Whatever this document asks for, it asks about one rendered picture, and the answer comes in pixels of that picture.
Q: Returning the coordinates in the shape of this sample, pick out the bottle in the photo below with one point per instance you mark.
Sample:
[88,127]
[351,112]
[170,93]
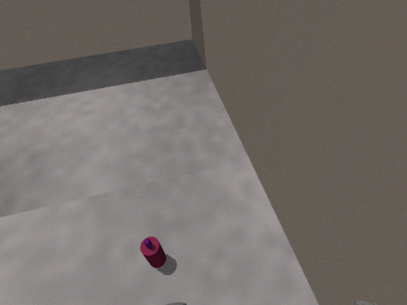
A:
[153,252]

